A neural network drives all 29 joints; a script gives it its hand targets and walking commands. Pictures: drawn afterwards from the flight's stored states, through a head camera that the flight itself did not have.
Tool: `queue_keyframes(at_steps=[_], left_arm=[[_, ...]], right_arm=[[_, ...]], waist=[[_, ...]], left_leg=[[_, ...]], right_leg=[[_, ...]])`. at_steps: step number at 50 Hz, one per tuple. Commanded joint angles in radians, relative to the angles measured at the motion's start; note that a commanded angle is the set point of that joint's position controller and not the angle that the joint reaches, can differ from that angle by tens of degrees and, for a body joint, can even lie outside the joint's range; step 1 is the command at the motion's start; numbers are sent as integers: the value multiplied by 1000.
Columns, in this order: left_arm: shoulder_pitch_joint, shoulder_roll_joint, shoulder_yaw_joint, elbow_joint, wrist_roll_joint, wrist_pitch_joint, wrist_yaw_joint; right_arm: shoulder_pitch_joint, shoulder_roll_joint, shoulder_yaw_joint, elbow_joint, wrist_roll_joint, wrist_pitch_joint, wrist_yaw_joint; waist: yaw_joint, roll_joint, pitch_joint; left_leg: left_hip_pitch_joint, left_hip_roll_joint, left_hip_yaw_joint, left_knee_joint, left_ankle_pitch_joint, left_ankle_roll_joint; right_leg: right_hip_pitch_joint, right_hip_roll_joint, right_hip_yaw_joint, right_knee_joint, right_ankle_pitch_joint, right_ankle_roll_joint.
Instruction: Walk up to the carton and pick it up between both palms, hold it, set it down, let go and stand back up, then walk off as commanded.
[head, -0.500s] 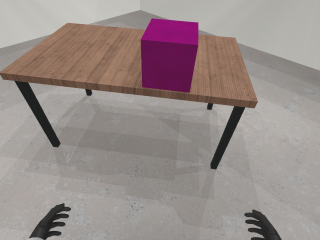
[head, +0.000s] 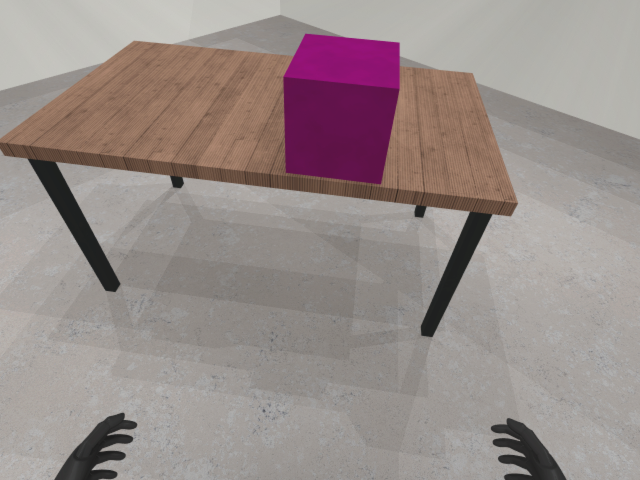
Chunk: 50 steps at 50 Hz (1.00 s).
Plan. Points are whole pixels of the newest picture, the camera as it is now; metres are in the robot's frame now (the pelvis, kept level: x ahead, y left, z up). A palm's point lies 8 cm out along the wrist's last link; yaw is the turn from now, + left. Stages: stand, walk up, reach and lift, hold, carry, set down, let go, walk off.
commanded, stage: stand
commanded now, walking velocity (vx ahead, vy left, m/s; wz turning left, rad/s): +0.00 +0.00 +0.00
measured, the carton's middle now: (342, 107) +0.94 -0.04 +0.03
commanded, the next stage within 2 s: none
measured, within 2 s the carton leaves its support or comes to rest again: neither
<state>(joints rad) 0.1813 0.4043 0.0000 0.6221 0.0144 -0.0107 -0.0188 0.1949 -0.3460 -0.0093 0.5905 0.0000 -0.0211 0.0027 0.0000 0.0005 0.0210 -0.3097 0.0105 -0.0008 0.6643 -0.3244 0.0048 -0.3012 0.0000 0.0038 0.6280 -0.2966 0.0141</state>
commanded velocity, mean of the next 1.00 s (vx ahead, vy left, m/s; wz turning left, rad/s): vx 0.00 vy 0.00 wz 0.00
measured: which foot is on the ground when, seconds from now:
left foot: down 0.00-1.00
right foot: down 0.00-1.00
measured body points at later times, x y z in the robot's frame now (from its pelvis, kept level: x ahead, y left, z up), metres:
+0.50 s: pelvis +0.00 +0.00 +0.00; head +0.00 +0.01 +0.45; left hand +0.16 +0.30 -0.07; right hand +0.17 -0.28 -0.06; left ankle +0.02 +0.11 -0.72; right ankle +0.03 -0.13 -0.72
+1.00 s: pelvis -0.01 +0.00 +0.00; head -0.01 +0.00 +0.45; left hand +0.15 +0.30 -0.07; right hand +0.16 -0.28 -0.06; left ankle +0.02 +0.11 -0.72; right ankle +0.03 -0.13 -0.72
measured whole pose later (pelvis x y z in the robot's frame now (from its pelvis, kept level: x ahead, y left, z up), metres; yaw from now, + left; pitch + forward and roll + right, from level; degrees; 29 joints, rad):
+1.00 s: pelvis -0.01 +0.00 +0.00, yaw +0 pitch -2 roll -1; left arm 0.18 0.40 0.00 0.67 0.01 -0.01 -0.02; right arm 0.19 -0.35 -0.01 0.60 0.00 -0.02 0.00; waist 0.00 0.00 0.02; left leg -0.29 0.01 0.00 0.63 -0.30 0.00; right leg -0.29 0.00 0.00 0.59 -0.27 0.01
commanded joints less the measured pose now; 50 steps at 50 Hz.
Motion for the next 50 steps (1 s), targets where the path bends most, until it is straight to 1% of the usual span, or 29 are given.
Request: queue_keyframes(at_steps=[1, 2, 4, 5, 7, 10, 11, 14, 15, 16, 17, 20, 21, 23, 24, 26, 29, 30, 31, 34, 36, 38, 41, 44, 46, 47, 48, 49, 50], left_arm=[[-58, 152, 53, -27, -24, -38, 8], [-43, 165, 57, -22, -21, -39, 8], [-51, 152, 58, -22, -24, -42, 1], [-61, 154, 51, -23, -23, -42, 3], [-69, 146, 48, -23, -21, -35, 11], [-49, 162, 55, -9, -23, -33, 8], [-37, 146, 51, -13, -23, -35, 7], [-64, 151, 58, -9, -22, -32, 8], [-35, 156, 54, -4, -23, -34, 7], [-60, 173, 61, -5, -18, -31, 11], [-36, 142, 51, -10, -27, -36, 8], [-53, 166, 57, -4, -23, -30, 8], [-51, 167, 60, 4, -22, -29, 9], [-42, 145, 52, -8, -25, -35, 1], [-53, 162, 51, 3, -23, -36, 5], [-60, 156, 52, -8, -27, -36, 3], [-44, 167, 52, 13, -23, -37, 2], [-48, 157, 51, 9, -19, -36, 4], [-47, 162, 56, 12, -22, -35, 2], [-52, 144, 48, 11, -25, -34, 4], [-51, 156, 53, 14, -24, -34, 6], [-66, 154, 51, 14, -18, -37, 7], [-45, 147, 47, 21, -24, -35, 1], [-72, 166, 58, 16, -22, -36, 3], [-58, 150, 51, 26, -24, -35, 7], [-35, 162, 53, 31, -26, -40, 6], [-56, 174, 57, 29, -22, -39, 5], [-55, 159, 55, 31, -26, -36, 6], [-53, 151, 53, 24, -32, -36, -1]], right_arm=[[-80, -212, -65, -26, 4, -29, 4], [-74, -204, -62, -19, 7, -30, 3], [-82, -206, -66, -23, 5, -30, 5], [-95, -204, -61, -29, 8, -30, 3], [-72, -193, -59, -27, 7, -22, 5], [-60, -192, -57, -20, 3, -26, 6], [-63, -208, -64, -16, 4, -27, 5], [-78, -197, -61, -23, 3, -30, 5], [-88, -222, -69, -21, 3, -28, 4], [-82, -204, -61, -20, 6, -24, 3], [-79, -219, -66, -13, 3, -23, 0], [-73, -192, -60, -18, 3, -23, 0], [-79, -206, -64, -14, 5, -23, 1], [-84, -218, -68, -17, 5, -27, 3], [-83, -209, -62, -10, 6, -27, 4], [-89, -213, -63, -17, 5, -25, 3], [-95, -221, -68, -15, 8, -24, 3], [-98, -213, -65, -21, 5, -26, 3], [-92, -210, -65, -16, 5, -24, 0], [-88, -211, -65, -15, 6, -29, 2], [-87, -204, -63, -12, 3, -28, 1], [-68, -202, -62, -1, 11, -23, 2], [-83, -200, -59, -9, 10, -22, 0], [-86, -206, -65, -11, 9, -24, 6], [-92, -214, -69, 0, 7, -26, 2], [-84, -223, -65, -1, 5, -25, 1], [-85, -216, -67, -3, 13, -24, 2], [-95, -200, -59, 1, 3, -28, 2], [-85, -215, -64, -5, 11, -29, -2]], waist=[[1, 65, -42], [6, 37, -33], [-2, 60, -56], [10, 35, -36], [-8, 37, -45], [-10, 66, -46], [3, 50, -61], [-5, 49, -36], [21, 45, -35], [-6, 66, -14], [15, 52, -61], [-4, 54, -9], [1, 47, -13], [10, 72, -28], [5, 41, -14], [7, 55, -28], [14, 65, -50], [3, 50, -27], [11, 48, -33], [4, 69, -7], [12, 36, -33], [-4, 45, -36], [14, 63, -14], [-2, 40, -23], [2, 32, -16], [10, 55, -60], [-5, 65, -25], [9, 53, -8], [0, 76, -9]], left_leg=[[64, 110, -118, -218, 133, 27], [69, 118, -118, -224, 123, 29], [78, 115, -114, -213, 143, 26], [58, 120, -118, -219, 158, 26], [72, 106, -110, -213, 131, 22], [91, 115, -110, -216, 127, 25], [81, 118, -113, -212, 140, 27], [67, 123, -114, -237, 101, 27], [54, 123, -123, -239, 106, 28], [62, 115, -113, -239, 132, 25], [59, 125, -128, -240, 123, 30], [50, 113, -117, -246, 68, 23], [45, 115, -120, -255, 42, 25], [50, 117, -120, -252, 61, 23], [45, 118, -130, -251, 71, 24], [61, 120, -124, -239, 114, 26], [66, 121, -119, -256, 88, 23], [56, 117, -117, -254, 63, 20], [39, 122, -123, -266, 64, 23], [62, 111, -107, -248, 94, 22], [61, 121, -112, -250, 87, 26], [94, 117, -107, -242, 100, 17], [38, 129, -129, -270, 44, 27], [56, 120, -123, -263, 71, 21], [71, 122, -120, -261, 63, 22], [87, 116, -114, -253, 74, 23], [72, 114, -109, -260, 109, 14], [56, 120, -119, -253, 89, 26], [58, 114, -110, -269, 88, 23]], right_leg=[[46, -99, 89, -147, 109, -42], [45, -100, 90, -145, 100, -43], [60, -105, 93, -144, 142, -41], [57, -100, 79, -139, 131, -41], [57, -106, 97, -154, 120, -46], [38, -104, 99, -153, 96, -49], [75, -102, 80, -152, 126, -42], [41, -104, 86, -152, 100, -37], [61, -98, 74, -147, 108, -39], [47, -96, 91, -147, 125, -42], [81, -100, 77, -145, 114, -40], [41, -101, 90, -164, 74, -37], [45, -100, 91, -166, 71, -39], [63, -101, 88, -165, 77, -41], [65, -99, 87, -161, 83, -41], [56, -101, 84, -163, 108, -37], [76, -99, 83, -158, 103, -37], [55, -101, 85, -167, 98, -35], [74, -105, 84, -159, 92, -37], [40, -108, 101, -179, 97, -47], [58, -108, 88, -168, 113, -40], [44, -108, 100, -178, 83, -44], [71, -102, 84, -170, 82, -38], [64, -109, 94, -176, 97, -37], [43, -108, 93, -189, 78, -37], [67, -110, 98, -181, 84, -44], [58, -110, 97, -177, 95, -39], [58, -107, 98, -185, 93, -42], [49, -110, 99, -181, 104, -40]])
